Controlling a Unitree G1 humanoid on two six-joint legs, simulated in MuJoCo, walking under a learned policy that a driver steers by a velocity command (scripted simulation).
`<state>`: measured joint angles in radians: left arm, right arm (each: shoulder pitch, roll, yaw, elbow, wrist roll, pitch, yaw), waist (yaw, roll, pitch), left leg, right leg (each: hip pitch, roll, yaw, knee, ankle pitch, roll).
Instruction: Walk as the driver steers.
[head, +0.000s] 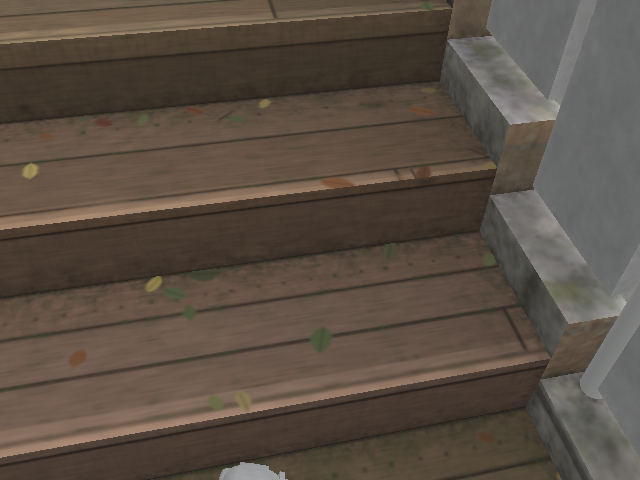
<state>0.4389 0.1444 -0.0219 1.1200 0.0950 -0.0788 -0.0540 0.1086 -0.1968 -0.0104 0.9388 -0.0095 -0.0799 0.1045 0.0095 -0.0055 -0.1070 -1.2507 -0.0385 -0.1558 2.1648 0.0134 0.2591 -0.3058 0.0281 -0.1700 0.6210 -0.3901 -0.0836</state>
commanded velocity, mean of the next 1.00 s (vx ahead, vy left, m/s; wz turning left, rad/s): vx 0.48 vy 0.00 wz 0.56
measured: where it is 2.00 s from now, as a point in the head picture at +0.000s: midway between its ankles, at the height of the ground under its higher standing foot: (96, 66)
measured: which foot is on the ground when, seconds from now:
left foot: up 0.00-0.28, down 0.30-0.82, up 0.84-1.00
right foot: down 0.00-0.32, up 0.34-0.76, down 0.78-1.00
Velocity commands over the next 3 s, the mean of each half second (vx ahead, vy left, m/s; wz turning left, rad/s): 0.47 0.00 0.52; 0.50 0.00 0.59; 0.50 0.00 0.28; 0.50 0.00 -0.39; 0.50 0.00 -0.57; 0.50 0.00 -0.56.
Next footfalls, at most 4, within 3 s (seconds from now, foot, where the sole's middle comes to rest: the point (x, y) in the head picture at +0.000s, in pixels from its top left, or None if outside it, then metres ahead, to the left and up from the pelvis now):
0.30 left None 0.32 0.13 -0.59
0.78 right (325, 332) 0.69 0.02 -0.42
1.42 left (63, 196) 0.85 0.50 -0.25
2.00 right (133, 9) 1.24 0.43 -0.08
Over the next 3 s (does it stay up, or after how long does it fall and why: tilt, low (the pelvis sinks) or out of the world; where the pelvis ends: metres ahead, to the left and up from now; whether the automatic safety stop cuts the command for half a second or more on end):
stays up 1.55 0.65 0.86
